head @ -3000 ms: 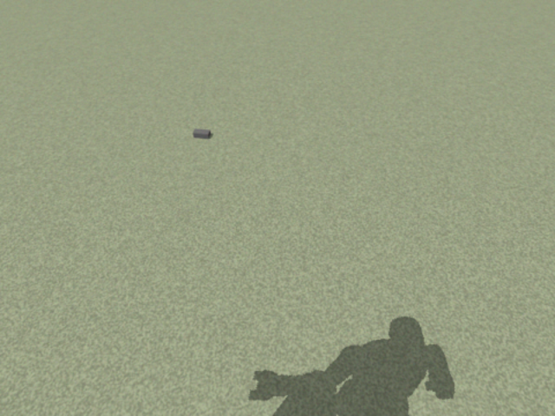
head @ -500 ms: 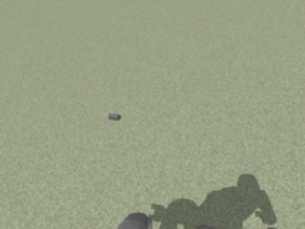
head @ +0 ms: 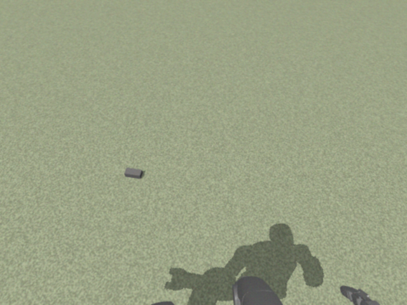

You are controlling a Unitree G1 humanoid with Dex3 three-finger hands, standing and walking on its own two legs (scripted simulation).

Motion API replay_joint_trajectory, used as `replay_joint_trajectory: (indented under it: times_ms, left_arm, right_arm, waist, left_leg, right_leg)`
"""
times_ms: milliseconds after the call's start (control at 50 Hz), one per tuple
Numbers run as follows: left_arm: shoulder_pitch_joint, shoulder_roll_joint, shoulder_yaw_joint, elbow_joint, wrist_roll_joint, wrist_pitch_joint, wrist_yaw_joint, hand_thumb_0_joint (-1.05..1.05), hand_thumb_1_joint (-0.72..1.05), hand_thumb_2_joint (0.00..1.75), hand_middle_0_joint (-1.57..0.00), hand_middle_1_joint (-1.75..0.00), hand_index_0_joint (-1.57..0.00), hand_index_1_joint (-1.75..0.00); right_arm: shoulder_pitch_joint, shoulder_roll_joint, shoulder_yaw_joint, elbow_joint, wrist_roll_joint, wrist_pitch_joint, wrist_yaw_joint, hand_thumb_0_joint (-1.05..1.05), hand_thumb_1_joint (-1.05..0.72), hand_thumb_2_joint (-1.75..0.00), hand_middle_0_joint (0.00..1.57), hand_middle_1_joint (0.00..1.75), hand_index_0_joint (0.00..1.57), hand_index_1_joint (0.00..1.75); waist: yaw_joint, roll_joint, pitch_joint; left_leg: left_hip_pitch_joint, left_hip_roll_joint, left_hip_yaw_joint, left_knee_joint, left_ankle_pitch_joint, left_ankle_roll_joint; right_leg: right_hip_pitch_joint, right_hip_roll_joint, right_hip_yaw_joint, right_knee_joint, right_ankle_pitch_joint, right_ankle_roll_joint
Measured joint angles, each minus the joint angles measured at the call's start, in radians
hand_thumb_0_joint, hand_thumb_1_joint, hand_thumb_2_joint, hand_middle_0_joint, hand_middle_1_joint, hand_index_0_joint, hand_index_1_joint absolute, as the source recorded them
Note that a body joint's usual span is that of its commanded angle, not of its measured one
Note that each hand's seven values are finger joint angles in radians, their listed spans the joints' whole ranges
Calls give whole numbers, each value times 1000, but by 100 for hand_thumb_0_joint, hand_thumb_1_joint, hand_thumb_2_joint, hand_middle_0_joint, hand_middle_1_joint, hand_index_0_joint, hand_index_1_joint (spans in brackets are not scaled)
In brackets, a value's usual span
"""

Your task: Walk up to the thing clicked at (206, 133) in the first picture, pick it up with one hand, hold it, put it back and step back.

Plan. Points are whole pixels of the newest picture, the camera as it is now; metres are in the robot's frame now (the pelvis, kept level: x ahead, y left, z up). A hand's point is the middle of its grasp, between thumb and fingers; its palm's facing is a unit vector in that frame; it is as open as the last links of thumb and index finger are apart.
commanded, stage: walk up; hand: left
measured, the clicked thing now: (133, 173) +0.86 +0.38 -0.75
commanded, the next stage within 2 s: none
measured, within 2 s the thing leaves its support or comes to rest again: neither
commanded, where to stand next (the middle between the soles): +0.42 +0.10 m, yaw -4 degrees
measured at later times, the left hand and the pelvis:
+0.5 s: hand (78, 251) +0.24 +0.29 -0.11, palm faces -0.03 -0.90 -0.44, open 7.4 cm; pelvis +0.16 +0.02 +0.00, yaw -2 degrees
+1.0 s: hand (63, 200) +0.38 +0.38 -0.15, palm faces -0.14 -0.93 -0.35, open 7.4 cm; pelvis +0.31 +0.12 +0.00, yaw -4 degrees
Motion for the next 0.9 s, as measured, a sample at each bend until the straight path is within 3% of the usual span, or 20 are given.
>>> replay_joint_trajectory:
  times_ms: [120, 220, 260, 300, 340, 380, 420, 500, 620, 680, 720, 760, 820, 900]
  left_arm:
    - [-26, -19, 3, -16, 12, 15, -11, 1, 91, 90, -21, -30, -20, -30]
    - [-45, -39, 5, -28, 17, 9, -13, 1, 91, 90, -21, -30, -20, -30]
    - [-47, -41, 7, -38, 18, -2, -10, 1, 90, 90, -21, -30, -20, -30]
    - [-60, -55, 12, -46, 24, -17, 0, 1, 90, 90, -21, -30, -20, -30]
    - [-62, -56, 7, -62, 22, -23, 8, 1, 90, 90, -21, -30, -20, -30]
    - [-55, -62, 2, -68, 19, -23, 15, 1, 90, 90, -21, -30, -20, -30]
    - [-36, -68, -3, -69, 17, -26, 18, 1, 90, 90, -21, -30, -20, -30]
    - [7, -63, -4, -58, 24, -29, 12, 1, 90, 90, -21, -30, -20, -30]
    - [40, -25, 13, -49, 38, -26, -4, 1, 90, 90, -21, -30, -20, -30]
    - [55, -1, 18, -38, 39, -15, -9, 1, 90, 90, -21, -30, -20, -30]
    - [57, 21, 24, -24, 42, 0, -4, 1, 90, 90, -21, -30, -20, -30]
    - [54, 22, 26, -2, 34, 18, 7, 1, 90, 90, -21, -30, -20, -30]
    - [37, 17, 11, 24, 24, 27, 9, 1, 91, 90, -21, -30, -20, -30]
    - [12, 6, 7, 19, 16, 16, -9, 1, 91, 90, -21, -30, -20, -30]
  right_arm:
    - [52, -4, -1, -2, -11, 5, -8, 1, -90, -90, 21, 30, 21, 30]
    - [81, -19, -7, -14, -20, 26, -6, 1, -90, -90, 21, 30, 21, 30]
    - [93, -25, -8, -20, -17, 35, -6, 1, -90, -90, 21, 30, 21, 30]
    - [85, -30, -10, -11, -13, 48, -9, 1, -91, -90, 21, 30, 20, 30]
    - [82, -22, -1, -3, -16, 63, -9, 1, -91, -90, 21, 30, 20, 30]
    - [74, -25, 7, 8, -15, 73, -5, 1, -91, -90, 21, 30, 20, 30]
    - [64, -37, 6, 10, -11, 74, 1, 1, -91, -90, 21, 30, 20, 30]
    - [42, -62, -11, 3, -12, 69, 13, 1, -91, -90, 21, 30, 20, 30]
    - [29, -76, -30, 23, -20, 64, 33, 1, -91, -90, 20, 30, 20, 30]
    - [35, -81, -37, 33, -24, 53, 35, 1, -91, -90, 20, 30, 20, 30]
    - [35, -69, -41, 37, -28, 35, 25, 1, -91, -90, 20, 30, 20, 30]
    - [38, -57, -34, 28, -29, 20, 14, 1, -91, -90, 20, 30, 20, 30]
    - [51, -34, -18, 24, -16, 14, 2, 1, -91, -90, 20, 30, 20, 30]
    - [80, -11, 5, 29, -8, 0, -11, 1, -91, -90, 21, 30, 20, 30]
  waist:
    - [-14, 16, 9]
    - [-33, 53, 22]
    - [-34, 69, 23]
    - [-29, 114, 40]
    - [-13, 111, 38]
    - [4, 108, 26]
    - [15, 116, 16]
    - [22, 126, 1]
    - [38, 101, -12]
    - [42, 83, -30]
    - [37, 30, -31]
    - [26, 5, -33]
    - [-1, -3, -28]
    - [-12, -20, -5]
  left_leg:
    - [109, -38, 33, -71, -38, 16]
    - [148, -45, 48, -27, -122, 9]
    - [142, -36, 50, 50, -189, 1]
    - [89, -2, 8, 229, -240, 0]
    - [-1, -24, -46, 436, -270, -10]
    - [-87, -28, -80, 571, -252, -17]
    - [-155, -8, -117, 603, -190, -22]
    - [-248, 53, -171, 520, -87, -45]
    - [-243, 112, -131, 230, -26, -62]
    - [-175, 103, -95, 125, -5, -51]
    - [-158, 64, -61, 145, 26, -59]
    - [-158, 52, -35, 195, -25, -53]
    - [-111, 48, -27, 161, -41, -37]
    - [-22, 18, -5, 50, -18, -23]
  right_leg:
    - [-48, -27, -30, -209, 66, 26]
    - [13, -20, -89, -416, 140, 13]
    - [72, 2, -103, -493, 181, 0]
    - [88, 33, -125, -459, 158, -5]
    - [101, 25, -127, -430, 114, -12]
    - [134, 15, -123, -450, 101, -16]
    - [175, 11, -120, -495, 108, -5]
    - [237, 6, -117, -557, 109, 12]
    - [274, -21, -118, -547, 50, 35]
    - [270, -40, -113, -481, -18, 48]
    - [239, -81, -76, -368, -100, 16]
    - [159, -46, -8, -166, -151, -3]
    - [53, 11, -2, 22, -108, -13]
    - [-26, 6, -7, -12, -8, 5]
